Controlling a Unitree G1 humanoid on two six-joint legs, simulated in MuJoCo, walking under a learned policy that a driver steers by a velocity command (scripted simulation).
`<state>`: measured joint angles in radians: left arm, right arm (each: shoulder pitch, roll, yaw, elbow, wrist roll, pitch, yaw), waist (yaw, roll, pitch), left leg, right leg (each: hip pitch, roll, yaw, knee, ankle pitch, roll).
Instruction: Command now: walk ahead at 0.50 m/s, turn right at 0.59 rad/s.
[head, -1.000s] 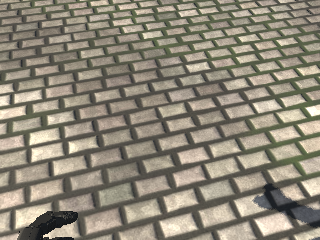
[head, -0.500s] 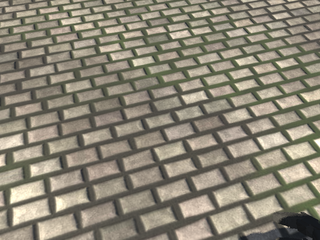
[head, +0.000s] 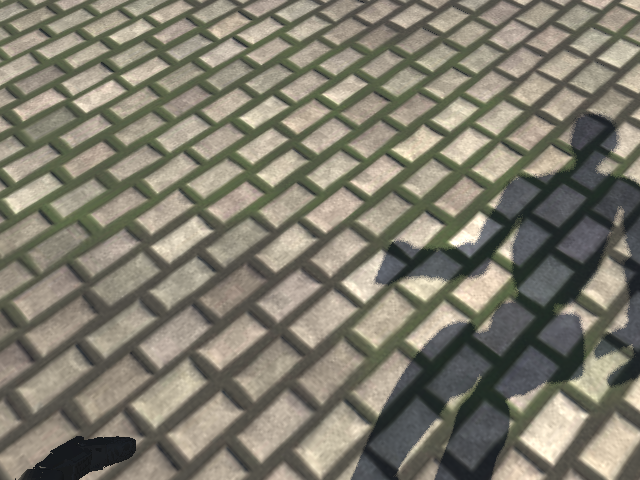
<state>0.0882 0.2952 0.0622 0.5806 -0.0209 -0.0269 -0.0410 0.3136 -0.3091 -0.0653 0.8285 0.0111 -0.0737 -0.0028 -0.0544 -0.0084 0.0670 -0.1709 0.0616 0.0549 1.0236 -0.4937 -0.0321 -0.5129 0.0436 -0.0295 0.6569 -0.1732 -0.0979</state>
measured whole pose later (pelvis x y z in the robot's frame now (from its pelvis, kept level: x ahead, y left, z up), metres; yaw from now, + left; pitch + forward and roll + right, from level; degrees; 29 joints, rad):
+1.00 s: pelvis +0.39 -0.03 +0.02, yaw -20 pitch +0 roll +1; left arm 0.11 0.22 0.03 0.65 0.01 0.02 0.00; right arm 0.19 -0.27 -0.01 0.87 -0.02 -0.01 0.00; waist -0.04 0.02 0.01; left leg -0.15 0.03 0.03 0.50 -0.35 -0.03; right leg -0.32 0.02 0.03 0.54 -0.23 -0.02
